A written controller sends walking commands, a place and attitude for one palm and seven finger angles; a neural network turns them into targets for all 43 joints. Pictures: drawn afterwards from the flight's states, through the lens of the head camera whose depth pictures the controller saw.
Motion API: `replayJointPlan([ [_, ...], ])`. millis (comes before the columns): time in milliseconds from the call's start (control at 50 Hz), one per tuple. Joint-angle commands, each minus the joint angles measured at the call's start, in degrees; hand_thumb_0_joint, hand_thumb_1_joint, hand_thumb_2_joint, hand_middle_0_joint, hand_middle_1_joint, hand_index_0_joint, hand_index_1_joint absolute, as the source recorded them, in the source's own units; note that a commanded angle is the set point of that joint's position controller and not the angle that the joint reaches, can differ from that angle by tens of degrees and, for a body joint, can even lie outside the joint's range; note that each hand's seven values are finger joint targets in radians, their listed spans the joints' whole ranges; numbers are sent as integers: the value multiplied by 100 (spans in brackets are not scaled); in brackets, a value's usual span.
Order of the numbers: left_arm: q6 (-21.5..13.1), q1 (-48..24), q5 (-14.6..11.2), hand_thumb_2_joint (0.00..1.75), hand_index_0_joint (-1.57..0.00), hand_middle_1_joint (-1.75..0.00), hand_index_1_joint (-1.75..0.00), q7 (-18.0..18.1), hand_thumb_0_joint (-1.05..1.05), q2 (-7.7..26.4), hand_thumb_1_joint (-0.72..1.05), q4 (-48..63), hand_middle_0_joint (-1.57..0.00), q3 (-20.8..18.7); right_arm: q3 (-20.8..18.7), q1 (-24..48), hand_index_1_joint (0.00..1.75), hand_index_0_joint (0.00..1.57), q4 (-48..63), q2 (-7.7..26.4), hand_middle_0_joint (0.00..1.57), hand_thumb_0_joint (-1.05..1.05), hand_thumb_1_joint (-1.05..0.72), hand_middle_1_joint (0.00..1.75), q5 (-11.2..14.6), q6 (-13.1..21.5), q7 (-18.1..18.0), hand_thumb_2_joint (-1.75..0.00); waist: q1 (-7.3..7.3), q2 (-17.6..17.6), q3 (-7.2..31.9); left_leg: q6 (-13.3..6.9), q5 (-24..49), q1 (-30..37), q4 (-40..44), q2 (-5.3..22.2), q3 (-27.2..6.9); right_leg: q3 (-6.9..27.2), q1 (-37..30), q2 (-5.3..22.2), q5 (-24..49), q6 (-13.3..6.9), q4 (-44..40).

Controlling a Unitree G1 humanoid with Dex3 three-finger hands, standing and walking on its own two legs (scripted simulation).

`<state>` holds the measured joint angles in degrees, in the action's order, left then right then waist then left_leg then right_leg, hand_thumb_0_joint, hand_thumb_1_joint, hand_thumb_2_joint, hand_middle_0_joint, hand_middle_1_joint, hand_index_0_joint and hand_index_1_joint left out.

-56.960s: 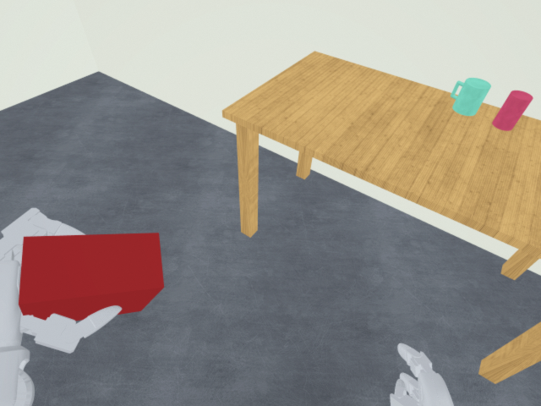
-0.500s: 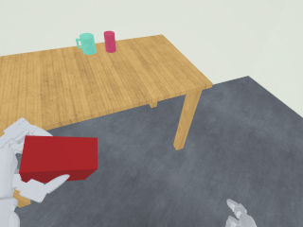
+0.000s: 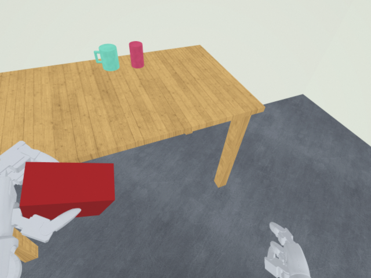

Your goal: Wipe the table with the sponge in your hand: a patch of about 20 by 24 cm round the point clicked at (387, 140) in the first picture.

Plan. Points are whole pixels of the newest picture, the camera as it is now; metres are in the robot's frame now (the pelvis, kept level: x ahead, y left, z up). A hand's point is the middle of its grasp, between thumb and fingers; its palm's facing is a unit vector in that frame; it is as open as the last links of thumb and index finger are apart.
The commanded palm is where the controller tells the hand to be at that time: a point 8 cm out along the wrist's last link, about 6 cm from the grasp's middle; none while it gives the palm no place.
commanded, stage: stop stepping back and stand still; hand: left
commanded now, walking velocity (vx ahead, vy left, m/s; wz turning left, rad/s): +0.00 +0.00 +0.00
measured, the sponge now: (81, 192) +0.23 +0.20 +0.12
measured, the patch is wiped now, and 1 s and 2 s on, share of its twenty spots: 1.00 1.00 1.00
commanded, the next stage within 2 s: stand and wait in 0.26 s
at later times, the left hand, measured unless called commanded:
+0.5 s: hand (42, 194) +0.20 +0.24 +0.15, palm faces +0.40 -0.85 -0.34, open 10.2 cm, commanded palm +0.15 +0.28 +0.18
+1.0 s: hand (47, 190) +0.21 +0.24 +0.15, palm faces +0.39 -0.85 -0.34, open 10.2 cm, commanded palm +0.16 +0.28 +0.18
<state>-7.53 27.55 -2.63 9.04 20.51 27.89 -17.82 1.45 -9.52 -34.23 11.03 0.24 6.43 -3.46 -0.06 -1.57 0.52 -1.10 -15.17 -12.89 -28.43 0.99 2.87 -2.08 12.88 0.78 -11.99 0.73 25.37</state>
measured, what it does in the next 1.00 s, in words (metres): stands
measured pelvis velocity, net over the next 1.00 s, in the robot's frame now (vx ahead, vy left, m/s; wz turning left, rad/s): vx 0.00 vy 0.00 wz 0.00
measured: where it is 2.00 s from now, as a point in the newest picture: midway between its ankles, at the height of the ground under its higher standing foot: outside the picture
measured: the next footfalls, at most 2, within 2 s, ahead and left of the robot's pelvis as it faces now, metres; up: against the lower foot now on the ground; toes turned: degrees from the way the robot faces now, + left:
none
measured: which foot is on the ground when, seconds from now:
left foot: down 0.00-1.00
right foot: down 0.00-1.00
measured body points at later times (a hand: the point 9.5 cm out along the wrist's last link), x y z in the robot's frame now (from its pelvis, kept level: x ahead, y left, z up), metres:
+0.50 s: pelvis -0.01 +0.00 +0.00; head -0.02 +0.01 +0.45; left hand +0.18 +0.29 +0.17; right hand +0.17 -0.23 -0.07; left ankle +0.00 +0.10 -0.74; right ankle +0.02 -0.13 -0.74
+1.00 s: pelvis +0.00 +0.00 +0.00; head -0.01 +0.01 +0.45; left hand +0.19 +0.29 +0.17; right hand +0.18 -0.23 -0.07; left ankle +0.00 +0.10 -0.74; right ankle +0.02 -0.13 -0.74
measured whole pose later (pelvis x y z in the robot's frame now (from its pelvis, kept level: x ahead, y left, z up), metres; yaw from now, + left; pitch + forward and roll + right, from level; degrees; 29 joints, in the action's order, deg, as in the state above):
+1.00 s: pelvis +0.00 +0.00 +0.00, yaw +0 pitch +0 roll -1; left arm -6.9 27.4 -2.6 8.9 19.1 25.1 -17.1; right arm 0.9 -10.3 -35.1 11.9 0.0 5.3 -4.2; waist 0.1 0.4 2.0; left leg -1.1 -14.2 -12.3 -26.3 1.1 3.1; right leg -1.8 12.1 0.6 -10.6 0.8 22.6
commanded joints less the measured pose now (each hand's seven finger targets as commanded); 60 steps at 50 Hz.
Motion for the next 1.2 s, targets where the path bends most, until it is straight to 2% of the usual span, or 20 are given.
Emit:
replayJointPlan([
  [0,-390,-421,-38,130,-120,-160,-160,103,0,752,10,1229,-120,-565,-311,551,30,20,901,768,20,0,-90,30,7,235,-66,-90,1,611,810,-9,1357,142,632,500,-555,292,-463,209,1243,-103,-140],
  [20,-375,-384,-35,130,-120,-160,-160,83,0,707,10,1163,-120,-527,-313,571,30,20,927,803,20,0,-90,30,-8,243,-71,-90,-7,745,753,8,1325,120,705,501,-598,286,-421,205,1163,-111,-136],
  [200,-373,-720,-3,130,-120,-160,-160,98,0,766,10,1126,-120,-502,-279,621,30,20,852,778,20,0,-90,30,-24,188,-94,-90,1,532,549,7,533,-124,871,449,-563,320,-393,182,843,-109,-337],
  [220,-375,-742,6,130,-120,-160,-160,95,0,846,10,1185,-120,-554,-287,664,30,20,884,818,20,0,-90,30,-37,196,-105,-90,0,709,505,19,482,-138,919,435,-598,332,-334,193,754,-123,-339],
  [300,-383,-717,-3,130,-120,-160,-160,112,0,790,10,1113,-120,-527,-273,647,30,20,853,770,20,0,-90,30,-36,194,-104,-90,11,569,485,9,248,-220,906,399,-557,362,-372,188,639,-121,-446],
  [340,-390,-655,5,130,-120,-160,-160,110,0,795,10,1091,-120,-541,-271,644,30,20,839,770,20,0,-90,30,-44,196,-115,-90,17,681,487,21,260,-214,941,410,-584,359,-374,183,600,-129,-434],
  [360,-387,-604,1,130,-120,-160,-160,114,0,799,10,1036,-120,-562,-275,634,30,20,832,765,20,0,-90,30,-41,192,-111,-90,20,498,531,16,280,-210,901,399,-577,364,-402,190,615,-122,-468],
  [400,-377,-566,-4,130,-120,-160,-160,101,0,763,10,995,-120,-531,-294,633,30,20,834,766,20,0,-90,30,-39,187,-105,-90,10,463,531,16,200,-169,825,353,-493,436,-331,229,558,-129,-577],
  [500,-369,-554,-5,130,-120,-160,-160,103,0,764,10,934,-120,-542,-322,604,30,20,821,790,20,0,-90,30,-37,185,-117,-90,6,356,553,20,219,-119,781,334,-489,471,-282,246,478,-136,-653],
  [600,-380,-639,-1,130,-120,-160,-160,109,0,783,10,1055,-120,-524,-328,623,30,20,832,792,20,0,-90,30,-34,208,-132,-90,15,467,577,15,326,-56,783,332,-494,448,-280,232,530,-130,-615],
  [620,-367,-626,7,130,-120,-160,-160,108,0,870,10,1070,-120,-602,-342,641,30,20,863,836,20,0,-90,30,-45,219,-144,-90,18,515,555,24,320,-61,810,323,-525,438,-250,232,475,-137,-616],
  [700,-376,-580,-2,130,-120,-160,-160,120,0,793,10,1062,-120,-555,-334,616,30,20,818,792,20,0,-90,30,-36,218,-135,-90,22,459,600,21,409,-38,789,335,-507,418,-316,216,606,-130,-581],
  [740,-372,-560,3,130,-120,-160,-160,112,0,770,10,1082,-120,-534,-326,625,30,20,842,793,20,0,-90,30,-35,213,-140,-90,23,626,556,28,487,-35,836,354,-519,386,-301,198,632,-127,-517],
  [880,-351,-514,-9,130,-120,-160,-160,101,0,767,10,989,-120,-548,-337,607,30,20,859,808,20,0,-90,30,-40,182,-141,-90,34,425,652,36,742,16,782,355,-521,364,-381,185,848,-115,-492],
  [920,-336,-549,-7,130,-120,-160,-160,93,0,807,10,1038,-120,-569,-352,637,30,20,883,837,20,0,-90,30,-39,182,-145,-90,23,527,664,47,870,70,748,334,-493,369,-362,207,931,-126,-483],
  [980,-326,-545,-19,130,-120,-160,-160,91,0,756,10,979,-120,-529,-329,626,30,20,857,799,20,0,-90,30,-32,156,-139,-90,27,397,638,42,854,70,733,343,-474,380,-369,206,958,-115,-521],
  [1020,-317,-593,-16,130,-120,-160,-160,85,0,810,10,1039,-120,-556,-344,650,30,20,893,837,20,0,-90,30,-41,157,-147,-90,22,520,631,53,891,105,739,323,-481,386,-330,210,959,-127,-523],
  [1100,-309,-556,-29,130,-120,-160,-160,93,0,789,10,1063,-120,-541,-331,635,30,20,870,795,20,0,-90,30,-29,138,-142,-90,36,430,729,42,1097,172,669,332,-445,390,-441,214,1187,-124,-496],
  [1120,-293,-557,-23,130,-120,-160,-160,86,0,812,10,1080,-120,-554,-343,656,30,20,903,837,20,0,-90,30,-40,144,-146,-90,31,567,703,57,1094,173,689,322,-462,398,-403,224,1139,-134,-502],
  [1180,-293,-555,-38,130,-120,-160,-160,93,0,759,10,1021,-120,-519,-323,648,30,20,881,801,20,0,-90,30,-28,124,-141,-90,35,465,657,51,967,136,714,332,-456,393,-399,214,1059,-120,-539],
])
